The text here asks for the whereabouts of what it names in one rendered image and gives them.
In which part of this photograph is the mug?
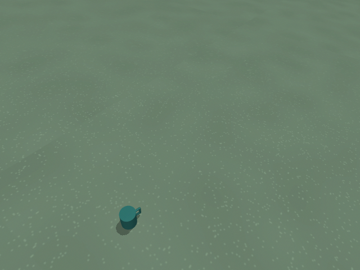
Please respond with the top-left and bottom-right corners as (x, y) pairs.
(119, 206), (141, 230)

